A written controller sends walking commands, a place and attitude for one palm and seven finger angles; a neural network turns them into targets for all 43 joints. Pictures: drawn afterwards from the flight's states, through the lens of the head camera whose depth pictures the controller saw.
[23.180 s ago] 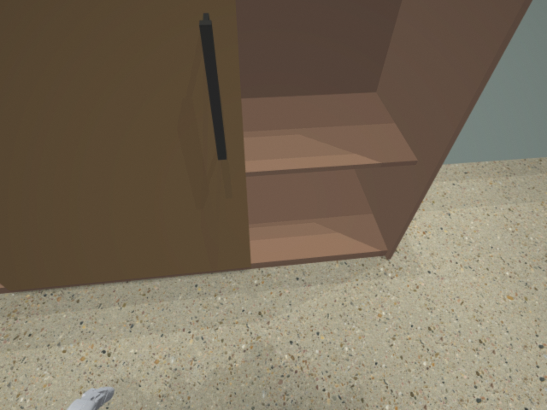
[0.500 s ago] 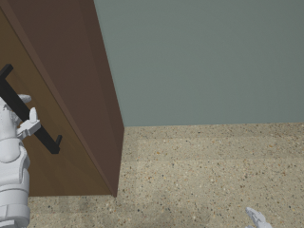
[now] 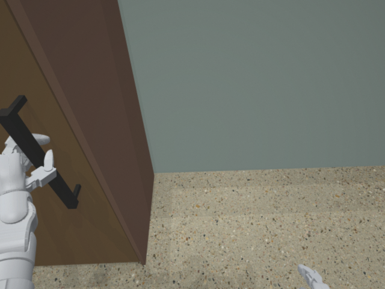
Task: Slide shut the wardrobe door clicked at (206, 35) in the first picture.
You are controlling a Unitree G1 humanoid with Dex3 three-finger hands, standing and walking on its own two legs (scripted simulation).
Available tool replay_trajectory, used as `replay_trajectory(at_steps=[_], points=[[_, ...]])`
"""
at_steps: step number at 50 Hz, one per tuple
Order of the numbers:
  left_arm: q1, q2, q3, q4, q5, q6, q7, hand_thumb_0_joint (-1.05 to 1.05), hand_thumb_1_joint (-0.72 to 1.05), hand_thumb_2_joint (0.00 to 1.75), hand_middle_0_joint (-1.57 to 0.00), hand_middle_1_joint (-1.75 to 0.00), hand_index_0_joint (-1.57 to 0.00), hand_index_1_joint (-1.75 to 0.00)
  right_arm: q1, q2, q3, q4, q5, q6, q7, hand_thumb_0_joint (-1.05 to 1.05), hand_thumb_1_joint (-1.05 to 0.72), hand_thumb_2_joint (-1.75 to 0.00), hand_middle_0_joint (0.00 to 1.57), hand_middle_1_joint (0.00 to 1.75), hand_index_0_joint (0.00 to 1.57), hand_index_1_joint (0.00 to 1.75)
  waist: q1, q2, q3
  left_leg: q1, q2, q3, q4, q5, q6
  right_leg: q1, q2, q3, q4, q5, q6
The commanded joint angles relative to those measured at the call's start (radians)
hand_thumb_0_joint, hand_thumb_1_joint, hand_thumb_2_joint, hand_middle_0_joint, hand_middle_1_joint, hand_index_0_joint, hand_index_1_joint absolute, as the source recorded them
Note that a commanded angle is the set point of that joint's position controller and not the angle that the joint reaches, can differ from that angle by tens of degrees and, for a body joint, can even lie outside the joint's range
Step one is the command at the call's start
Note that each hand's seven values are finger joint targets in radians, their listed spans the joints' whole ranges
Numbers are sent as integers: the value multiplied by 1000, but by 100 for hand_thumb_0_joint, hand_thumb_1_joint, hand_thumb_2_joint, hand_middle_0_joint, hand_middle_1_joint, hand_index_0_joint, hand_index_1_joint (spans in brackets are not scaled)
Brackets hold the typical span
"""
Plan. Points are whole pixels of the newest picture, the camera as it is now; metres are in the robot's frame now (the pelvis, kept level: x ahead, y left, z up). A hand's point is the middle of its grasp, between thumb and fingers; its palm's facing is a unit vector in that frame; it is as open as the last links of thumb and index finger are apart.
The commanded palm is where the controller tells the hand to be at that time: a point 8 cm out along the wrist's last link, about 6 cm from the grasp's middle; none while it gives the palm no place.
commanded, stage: stop walking and hold the door there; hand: left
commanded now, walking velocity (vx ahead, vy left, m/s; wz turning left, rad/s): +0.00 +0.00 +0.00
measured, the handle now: (50, 161) +0.36 +0.34 +0.08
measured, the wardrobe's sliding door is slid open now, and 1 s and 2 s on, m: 0.00 0.00 0.00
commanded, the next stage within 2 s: loosen the grip on the handle in 1.82 s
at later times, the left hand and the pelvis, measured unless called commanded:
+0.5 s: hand (48, 169) +0.31 +0.32 +0.10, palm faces +0.42 -0.87 -0.27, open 5.8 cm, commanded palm +0.27 +0.35 +0.11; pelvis -0.03 +0.04 -0.01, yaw +2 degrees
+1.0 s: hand (44, 171) +0.31 +0.32 +0.10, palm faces +0.18 -0.97 -0.15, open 5.8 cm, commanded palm +0.28 +0.35 +0.11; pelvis -0.08 +0.15 -0.03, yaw +5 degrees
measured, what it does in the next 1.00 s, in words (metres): steps to the left: right foot, then left foot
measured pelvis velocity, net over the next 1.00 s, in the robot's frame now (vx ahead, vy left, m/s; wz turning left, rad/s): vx -0.08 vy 0.15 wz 0.08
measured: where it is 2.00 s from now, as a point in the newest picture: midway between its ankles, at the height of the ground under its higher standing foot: outside the picture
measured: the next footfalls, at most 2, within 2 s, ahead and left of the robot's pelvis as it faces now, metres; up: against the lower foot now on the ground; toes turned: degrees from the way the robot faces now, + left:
right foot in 0.66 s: +0.00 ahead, -0.07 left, +0.00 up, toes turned -8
left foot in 0.94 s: -0.05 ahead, +0.32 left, +0.00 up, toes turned +9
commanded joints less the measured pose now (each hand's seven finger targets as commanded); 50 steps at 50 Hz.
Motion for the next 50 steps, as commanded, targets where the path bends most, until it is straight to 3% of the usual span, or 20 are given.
replay_trajectory(at_steps=[1, 8, 15, 19, 22, 26, 30, 32, 33, 34, 35, 36, 39, 42, 45, 46, 47, 48, 49, 50], points=[[-239, 252, 56, -167, 7, -24, 26, 0, 90, 90, -45, -140, -45, -140, -68, -149, -52, -130, -6, -44, -13, 0, -90, -90, 20, 30, 20, 30, -4, 16, -99, -52, 115, -118, -127, 61, 13, 85, -73, 91, -45, 44, -6], [-214, 254, 64, -173, 10, -25, 31, 0, 90, 90, -45, -140, -45, -140, -73, -153, -61, -141, -5, -36, -12, 0, -90, -90, 20, 30, 20, 30, 5, 10, -102, -83, 80, -95, -37, 115, 5, 105, -132, 142, -53, 168, -18], [-286, 244, 49, -194, 4, -15, 26, 0, 90, 90, -45, -140, -45, -140, -74, -145, -68, -143, -4, -9, 0, 0, -90, -90, 20, 30, 20, 30, 2, -174, -168, -86, 36, -120, 112, -70, -3, 70, -327, 221, -91, 166, -80], [-351, 228, 20, -237, 6, -27, 20, 0, 90, 90, -45, -140, -45, -140, -89, -150, -61, -149, -6, -5, -4, 0, -90, -90, 20, 30, 20, 30, -8, -73, -164, -11, 94, -157, -66, 68, 32, -21, -212, 78, 46, -24, -3], [-384, 164, -51, -334, 7, -55, 8, 0, 90, 90, -45, -140, -45, -140, -130, -131, -41, -191, 0, -6, -1, 0, -90, -90, 20, 30, 20, 30, 6, 267, -138, -20, 225, -296, -184, 172, 106, -133, -58, -46, 435, -315, 25], [-373, 134, -73, -355, -13, -41, 5, 0, 90, 90, -45, -140, -45, -140, -101, -139, -48, -173, 4, -42, 23, 0, -90, -90, 20, 30, 20, 30, 11, 92, -200, 191, 197, -200, -19, 608, 157, -190, -60, -74, 438, -317, 33], [-375, 112, -96, -358, -14, -18, 3, 0, 90, 90, -45, -140, -45, -140, -135, -140, -34, -175, -7, -62, 44, 0, -90, -90, 20, 30, 20, 30, 24, 110, -167, 59, 159, -187, -2, 474, 101, 15, -72, -98, 148, -170, 30], [-371, 144, -78, -361, -11, -18, 8, 0, 90, 90, -45, -140, -45, -140, -149, -131, -25, -182, -13, -52, 48, 0, -90, -90, 20, 30, 20, 30, 38, -41, -192, -148, 96, -152, 142, 261, 50, 262, -210, 32, -32, 127, -28], [-371, 187, -51, -334, -9, -23, 12, 0, 90, 90, -45, -140, -45, -140, -153, -119, -29, -196, -16, -45, 45, 0, -90, -90, 20, 30, 20, 30, 31, -285, -173, -376, -23, -87, 384, -96, -15, 365, -456, 380, -97, 352, -144], [-366, 203, -10, -286, -33, -15, 15, 0, 90, 90, -45, -140, -45, -140, -145, -135, -35, -182, -20, -46, 44, 0, -90, -90, 20, 30, 20, 30, 36, -265, -150, -421, -9, -188, 613, -274, -45, 289, -615, 466, -117, 452, -223], [-398, 182, -9, -263, -29, -8, 14, 0, 90, 90, -45, -140, -45, -140, -113, -142, -44, -154, -20, -43, 45, 0, -90, -90, 20, 30, 20, 30, 30, -236, -170, -398, 43, -298, 721, -244, -50, 234, -607, 383, -81, 392, -219], [-433, 104, -88, -301, -35, -1, 5, 0, 90, 90, -45, -140, -45, -140, -118, -130, -43, -150, -13, -36, 48, 0, -90, -90, 20, 30, 20, 30, 18, -254, -179, -422, 32, -284, 764, -232, -53, 258, -568, 315, -48, 418, -200], [-510, 166, -30, -339, -7, -41, 4, 0, 90, 90, -45, -140, -45, -140, -147, -81, -6, -133, -35, -33, 35, 0, -90, -90, 20, 30, 20, 30, -5, -205, -193, -304, 51, -171, 596, -164, -40, 166, -429, 50, 13, 415, -86], [-517, 127, -67, -409, -13, -35, -6, 0, 90, 90, -45, -140, -45, -140, -184, -53, -8, -156, -33, -28, 24, 0, -90, -90, 20, 30, 20, 30, 21, -205, -153, -155, 16, -18, 264, -139, -26, 102, -372, -24, 36, 266, -57], [-592, 52, -144, -536, -16, -23, -9, 0, 90, 90, -45, -140, -45, -140, -180, -52, -23, -172, -32, -22, 14, 0, -90, -90, 20, 30, 20, 30, -16, -112, -221, 67, -41, 98, 15, 87, -57, 52, -300, -93, 211, 247, -9], [-573, -12, -203, -570, -25, -21, -16, 0, 90, 90, -45, -140, -45, -140, -170, -79, -37, -182, -23, -23, 10, 0, -90, -90, 20, 30, 20, 30, -27, 20, -232, 157, 41, 11, -6, 176, -39, -23, -220, -139, 359, 154, 19], [-613, -82, -273, -654, -28, -30, -31, 0, 90, 90, -45, -140, -45, -140, -155, -112, -46, -209, -18, -32, 16, 0, -90, -90, 20, 30, 20, 30, -31, 249, -241, 211, 202, -218, -34, 461, 39, -190, -95, -164, 544, -201, 61], [-642, -151, -341, -682, -16, -41, -47, 0, 90, 90, -45, -140, -45, -140, -127, -116, -52, -212, -14, -39, 27, 0, -90, -90, 20, 30, 20, 30, -44, 312, -250, 216, 284, -332, -46, 649, 130, -258, -32, -107, 703, -499, 47], [-615, -224, -393, -610, -3, -39, -63, 0, 90, 90, -45, -140, -45, -140, -102, -94, -56, -191, -11, -40, 37, 0, -90, -90, 20, 30, 20, 30, -48, 205, -209, 217, 287, -301, -20, 658, 171, -288, -26, -70, 700, -482, 32], [-656, -242, -424, -640, -11, -37, -65, 0, 90, 90, -45, -140, -45, -140, -136, -70, -38, -178, -13, -45, 40, 0, -90, -90, 20, 30, 20, 30, -54, 226, -227, 228, 271, -289, 3, 674, 164, -287, -48, -45, 626, -453, 32]])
